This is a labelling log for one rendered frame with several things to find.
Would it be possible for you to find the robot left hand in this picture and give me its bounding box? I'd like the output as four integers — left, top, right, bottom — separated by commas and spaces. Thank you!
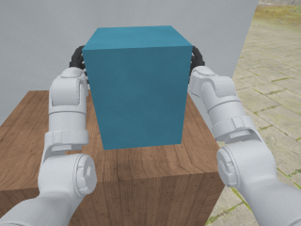
69, 45, 89, 84

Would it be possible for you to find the robot right upper arm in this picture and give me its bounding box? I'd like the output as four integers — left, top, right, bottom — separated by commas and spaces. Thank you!
216, 138, 301, 226

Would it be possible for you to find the robot right forearm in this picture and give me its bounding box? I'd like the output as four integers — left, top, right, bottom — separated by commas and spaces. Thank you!
189, 66, 277, 174

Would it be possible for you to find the carton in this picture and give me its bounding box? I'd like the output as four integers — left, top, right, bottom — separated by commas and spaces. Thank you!
82, 25, 193, 150

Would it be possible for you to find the robot right hand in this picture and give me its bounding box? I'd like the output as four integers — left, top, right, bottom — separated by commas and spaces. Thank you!
188, 45, 205, 84

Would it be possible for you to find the pedestal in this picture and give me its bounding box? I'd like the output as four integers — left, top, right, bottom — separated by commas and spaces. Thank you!
0, 89, 225, 226

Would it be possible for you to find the robot left upper arm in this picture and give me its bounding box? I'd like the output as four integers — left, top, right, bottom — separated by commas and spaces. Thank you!
0, 153, 97, 226

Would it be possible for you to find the robot left forearm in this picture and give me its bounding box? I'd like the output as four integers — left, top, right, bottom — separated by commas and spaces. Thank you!
38, 67, 89, 191

